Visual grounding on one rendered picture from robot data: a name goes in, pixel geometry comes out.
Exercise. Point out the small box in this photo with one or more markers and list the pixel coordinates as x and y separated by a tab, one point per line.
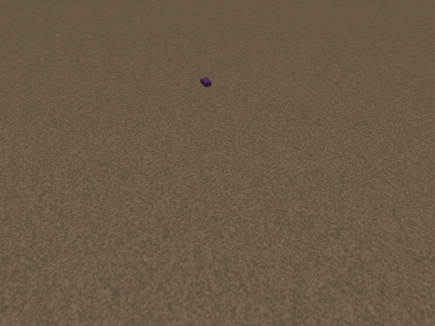
205	81

